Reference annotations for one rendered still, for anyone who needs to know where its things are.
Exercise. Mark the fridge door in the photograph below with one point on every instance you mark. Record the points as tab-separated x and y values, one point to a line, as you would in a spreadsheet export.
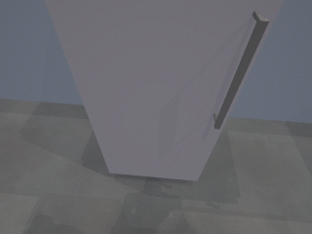
153	73

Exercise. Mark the handle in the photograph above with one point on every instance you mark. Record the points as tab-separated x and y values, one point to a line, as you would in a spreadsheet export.
258	31

